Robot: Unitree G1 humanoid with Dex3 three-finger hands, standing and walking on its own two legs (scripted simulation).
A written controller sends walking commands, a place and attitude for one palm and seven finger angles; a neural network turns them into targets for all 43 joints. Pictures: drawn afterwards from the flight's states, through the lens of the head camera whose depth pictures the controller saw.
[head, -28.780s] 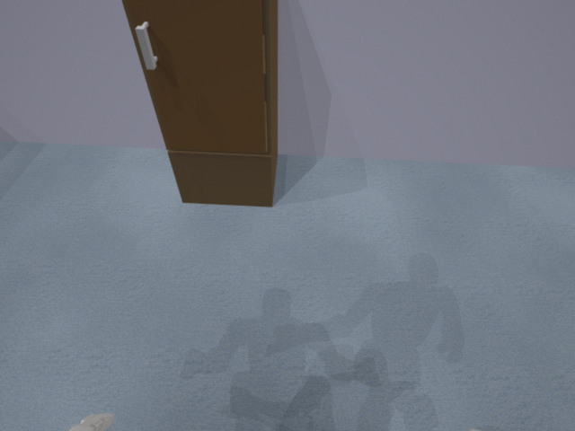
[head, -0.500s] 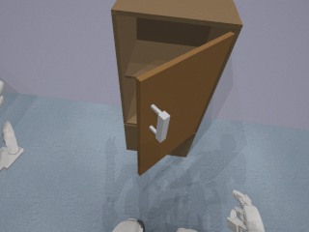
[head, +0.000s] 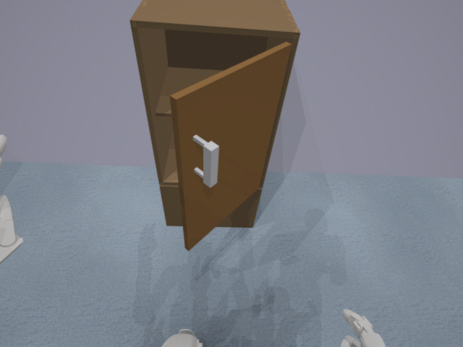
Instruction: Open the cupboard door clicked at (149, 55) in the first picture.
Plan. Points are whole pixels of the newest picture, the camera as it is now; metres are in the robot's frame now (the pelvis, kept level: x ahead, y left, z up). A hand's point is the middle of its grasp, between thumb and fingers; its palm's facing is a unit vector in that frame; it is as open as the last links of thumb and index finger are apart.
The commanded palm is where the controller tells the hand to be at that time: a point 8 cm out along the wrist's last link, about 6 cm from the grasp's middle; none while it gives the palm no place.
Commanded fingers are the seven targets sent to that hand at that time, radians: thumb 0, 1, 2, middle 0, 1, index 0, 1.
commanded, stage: stop stepping back and stand still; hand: left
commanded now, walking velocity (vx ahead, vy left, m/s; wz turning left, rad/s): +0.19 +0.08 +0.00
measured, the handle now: (204, 160) +0.51 +0.07 +0.01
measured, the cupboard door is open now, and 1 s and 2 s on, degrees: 47 47 47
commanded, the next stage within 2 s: let the arm hang, fingers relaxed in 0.56 s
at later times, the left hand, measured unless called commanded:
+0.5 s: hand out of the picture +0.15 +0.26 +0.17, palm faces +0.42 -0.79 -0.45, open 7.4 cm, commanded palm +0.10 +0.30 +0.19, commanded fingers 0.00 0.90 0.90 -0.20 -0.30 -0.20 -0.30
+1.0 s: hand out of the picture -0.01 +0.16 -0.17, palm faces +0.00 -0.99 -0.17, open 7.0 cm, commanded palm none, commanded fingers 0.00 0.90 0.90 -0.20 -0.30 -0.20 -0.30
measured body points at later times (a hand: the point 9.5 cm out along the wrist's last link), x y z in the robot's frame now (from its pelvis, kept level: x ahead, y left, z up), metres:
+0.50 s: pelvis -0.04 +0.00 +0.01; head -0.06 +0.00 +0.46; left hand +0.12 +0.30 +0.20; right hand +0.11 -0.23 -0.08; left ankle +0.02 +0.11 -0.72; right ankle -0.08 -0.11 -0.72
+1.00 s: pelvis -0.06 -0.01 +0.01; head -0.04 +0.01 +0.46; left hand -0.01 +0.22 -0.15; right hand -0.03 -0.27 -0.13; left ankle +0.02 +0.11 -0.72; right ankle -0.08 -0.11 -0.72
